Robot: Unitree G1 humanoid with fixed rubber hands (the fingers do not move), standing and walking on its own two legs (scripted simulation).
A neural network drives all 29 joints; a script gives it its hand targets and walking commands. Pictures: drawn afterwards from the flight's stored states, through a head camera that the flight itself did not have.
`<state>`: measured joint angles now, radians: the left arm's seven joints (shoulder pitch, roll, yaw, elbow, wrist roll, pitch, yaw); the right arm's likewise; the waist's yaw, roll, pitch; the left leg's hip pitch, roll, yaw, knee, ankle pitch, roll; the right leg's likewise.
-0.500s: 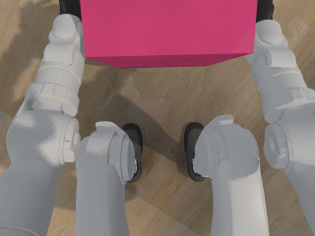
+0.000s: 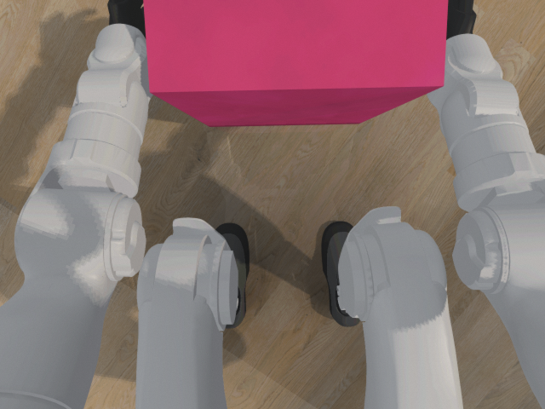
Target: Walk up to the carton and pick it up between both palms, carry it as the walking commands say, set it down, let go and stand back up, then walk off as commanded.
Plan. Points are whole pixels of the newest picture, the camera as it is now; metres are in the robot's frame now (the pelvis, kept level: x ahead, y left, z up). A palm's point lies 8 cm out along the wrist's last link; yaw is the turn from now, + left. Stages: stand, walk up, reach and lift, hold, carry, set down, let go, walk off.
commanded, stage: reach and lift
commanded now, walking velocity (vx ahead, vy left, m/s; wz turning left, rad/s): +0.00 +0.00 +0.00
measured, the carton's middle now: (287, 59) +0.52 -0.01 -0.21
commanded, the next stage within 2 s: none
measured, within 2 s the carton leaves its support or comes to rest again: leaves its support in 0.14 s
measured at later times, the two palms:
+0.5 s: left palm out of the picture +0.55 +0.17 -0.07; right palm (495, 8) +0.52 -0.19 -0.07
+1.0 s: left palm out of the picture +0.54 +0.17 -0.01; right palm out of the picture +0.52 -0.19 -0.01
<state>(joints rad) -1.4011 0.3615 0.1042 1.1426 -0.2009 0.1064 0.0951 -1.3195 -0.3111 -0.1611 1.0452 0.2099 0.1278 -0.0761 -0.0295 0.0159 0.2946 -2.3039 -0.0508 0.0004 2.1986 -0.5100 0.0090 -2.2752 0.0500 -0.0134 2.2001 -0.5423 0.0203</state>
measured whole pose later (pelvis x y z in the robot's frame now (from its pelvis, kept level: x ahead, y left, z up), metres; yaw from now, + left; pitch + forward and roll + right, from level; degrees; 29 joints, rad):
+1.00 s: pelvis +0.02 +0.00 +0.09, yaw +0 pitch +45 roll -2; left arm -1.14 0.21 0.32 0.77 0.00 0.31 0.06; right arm -1.07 -0.18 -0.38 0.69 -0.01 0.34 -0.01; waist -0.02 0.02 -0.03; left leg -2.18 -0.10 -0.05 1.91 -0.51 -0.02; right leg -2.15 0.09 0.01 1.91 -0.53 0.03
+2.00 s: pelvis +0.04 +0.00 +0.21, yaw +0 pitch +40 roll -2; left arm -0.86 0.11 0.35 0.72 0.08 0.31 0.01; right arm -0.80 -0.08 -0.40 0.65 -0.05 0.34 0.03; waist -0.03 0.02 -0.19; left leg -1.74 -0.12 -0.09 1.51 -0.48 -0.02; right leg -1.71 0.10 0.05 1.50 -0.49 0.03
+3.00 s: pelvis +0.09 +0.00 +0.35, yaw +1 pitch +25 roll +0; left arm -0.52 0.01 0.34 0.63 0.13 0.30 -0.03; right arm -0.46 0.02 -0.39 0.55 -0.13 0.32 0.07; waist -0.04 0.01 -0.15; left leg -1.01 -0.10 -0.12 0.93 -0.35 0.00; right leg -0.99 0.08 0.10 0.92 -0.36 0.01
